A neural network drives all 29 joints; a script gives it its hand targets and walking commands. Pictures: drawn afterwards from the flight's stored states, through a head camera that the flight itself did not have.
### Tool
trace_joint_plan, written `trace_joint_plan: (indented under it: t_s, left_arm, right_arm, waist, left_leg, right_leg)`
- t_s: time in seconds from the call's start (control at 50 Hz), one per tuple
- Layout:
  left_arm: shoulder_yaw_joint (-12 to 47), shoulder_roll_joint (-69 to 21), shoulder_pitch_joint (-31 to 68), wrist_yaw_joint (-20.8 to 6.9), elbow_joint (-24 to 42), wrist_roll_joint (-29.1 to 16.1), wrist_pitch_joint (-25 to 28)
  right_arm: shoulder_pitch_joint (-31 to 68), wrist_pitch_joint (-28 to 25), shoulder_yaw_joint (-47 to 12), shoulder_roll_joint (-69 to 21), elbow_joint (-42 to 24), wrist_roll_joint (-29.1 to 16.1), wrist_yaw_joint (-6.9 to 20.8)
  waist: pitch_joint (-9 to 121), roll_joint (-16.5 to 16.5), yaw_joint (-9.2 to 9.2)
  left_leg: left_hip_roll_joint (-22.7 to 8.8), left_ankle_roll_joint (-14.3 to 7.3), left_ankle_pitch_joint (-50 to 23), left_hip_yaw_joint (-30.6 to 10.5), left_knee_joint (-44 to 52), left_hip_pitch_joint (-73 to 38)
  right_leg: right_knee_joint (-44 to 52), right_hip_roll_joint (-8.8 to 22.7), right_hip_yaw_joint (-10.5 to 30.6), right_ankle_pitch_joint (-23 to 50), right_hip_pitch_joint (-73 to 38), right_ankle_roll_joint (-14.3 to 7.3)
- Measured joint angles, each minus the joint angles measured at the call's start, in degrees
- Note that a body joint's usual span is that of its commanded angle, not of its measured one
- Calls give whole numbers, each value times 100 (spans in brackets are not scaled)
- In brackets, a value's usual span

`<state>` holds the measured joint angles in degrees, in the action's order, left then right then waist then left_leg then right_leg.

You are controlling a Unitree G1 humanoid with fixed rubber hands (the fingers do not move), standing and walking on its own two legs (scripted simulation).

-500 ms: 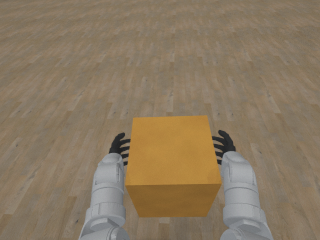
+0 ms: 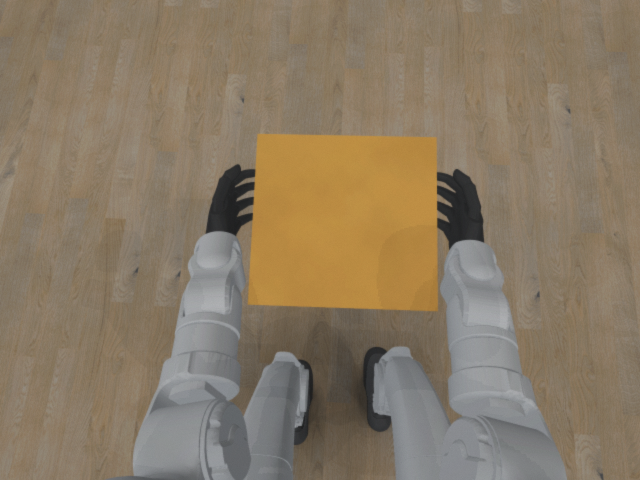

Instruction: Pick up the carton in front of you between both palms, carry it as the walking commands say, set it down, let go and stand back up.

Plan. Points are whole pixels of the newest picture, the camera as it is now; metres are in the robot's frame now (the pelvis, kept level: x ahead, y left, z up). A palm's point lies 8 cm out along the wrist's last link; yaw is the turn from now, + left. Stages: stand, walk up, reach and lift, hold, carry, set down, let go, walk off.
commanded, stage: set down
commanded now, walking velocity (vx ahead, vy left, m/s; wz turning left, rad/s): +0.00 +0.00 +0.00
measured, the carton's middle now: (341, 236) +0.41 +0.00 -0.15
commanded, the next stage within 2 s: none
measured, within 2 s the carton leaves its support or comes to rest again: rests again in 1.94 s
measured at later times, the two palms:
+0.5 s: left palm (263, 223) +0.45 +0.12 -0.22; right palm (446, 232) +0.43 -0.18 -0.22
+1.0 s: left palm (285, 224) +0.49 +0.11 -0.38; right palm (431, 238) +0.45 -0.19 -0.37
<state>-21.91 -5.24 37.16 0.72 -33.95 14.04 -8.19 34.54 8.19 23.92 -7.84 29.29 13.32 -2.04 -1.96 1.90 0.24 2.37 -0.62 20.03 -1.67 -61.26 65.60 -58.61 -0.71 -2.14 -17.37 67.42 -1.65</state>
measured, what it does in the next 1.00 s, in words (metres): lowers itself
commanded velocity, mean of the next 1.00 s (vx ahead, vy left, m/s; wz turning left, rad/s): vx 0.00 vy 0.00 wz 0.00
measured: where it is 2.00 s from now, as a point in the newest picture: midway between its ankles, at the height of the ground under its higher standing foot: (338, 410)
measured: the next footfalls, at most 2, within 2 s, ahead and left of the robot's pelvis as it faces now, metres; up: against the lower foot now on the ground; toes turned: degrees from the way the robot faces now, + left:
none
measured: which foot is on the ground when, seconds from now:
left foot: down 0.00-1.00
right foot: down 0.00-1.00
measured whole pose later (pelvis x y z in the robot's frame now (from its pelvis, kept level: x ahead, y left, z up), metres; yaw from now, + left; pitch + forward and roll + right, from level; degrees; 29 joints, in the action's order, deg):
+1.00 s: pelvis -0.04 +0.01 -0.25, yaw +1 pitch +46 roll +0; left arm -17.1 6.0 69.9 6.7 -48.1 6.8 -14.2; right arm 64.7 14.9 27.3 4.0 39.9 7.6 -4.0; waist -1.5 1.7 4.5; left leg 4.6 -1.0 32.7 1.3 -112.7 125.6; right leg -109.7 -0.2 -0.1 -27.1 128.3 0.0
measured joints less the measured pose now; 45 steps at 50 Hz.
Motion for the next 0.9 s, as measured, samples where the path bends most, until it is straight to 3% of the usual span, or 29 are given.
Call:
trace_joint_plan:
  t_s: [0.1, 0.2, 0.34, 0.5, 0.64, 0.9]
  left_arm:
    - [141, -6, -38, 170, 112, -356, -62]
    - [-48, -22, 247, 201, -139, -288, -216]
    - [-284, 101, 897, 267, -509, -93, -460]
    - [-137, 276, 1380, 384, -681, -269, -464]
    - [85, 575, 1847, 458, -813, -568, -550]
    - [216, 979, 3022, 516, -1394, -577, -604]
  right_arm:
    - [40, 54, -156, 157, 3, -278, -36]
    - [343, 295, -43, 274, 241, -380, -24]
    - [1085, 490, 222, 440, 759, -118, 21]
    - [1478, 528, 228, 630, 789, -243, -4]
    - [1906, 597, 176, 762, 845, -416, -130]
    - [2849, 696, 408, 1056, 1102, -434, -166]
  waist:
    - [687, 51, 101]
    - [1094, -7, 164]
    - [1266, -8, 230]
    - [1211, 61, 225]
    - [966, 48, 328]
    - [375, 16, 380]
  left_leg:
    - [98, -19, 436, 12, -697, 1113]
    - [88, -52, 645, 123, -1306, 1844]
    - [109, -69, 920, 200, -2221, 2795]
    - [159, -63, 1085, 241, -3098, 3834]
    - [172, -44, 1171, 255, -3774, 4575]
    - [202, -39, 1244, 267, -4788, 5693]
  right_leg:
    - [-694, -8, 137, -229, 1133, 99]
    - [-1323, -33, 221, -416, 1910, 121]
    - [-2251, -25, 254, -671, 2889, 134]
    - [-3134, 12, 256, -838, 3934, 156]
    - [-3790, 21, 232, -899, 4673, 145]
    - [-4751, 44, 185, -943, 5770, 153]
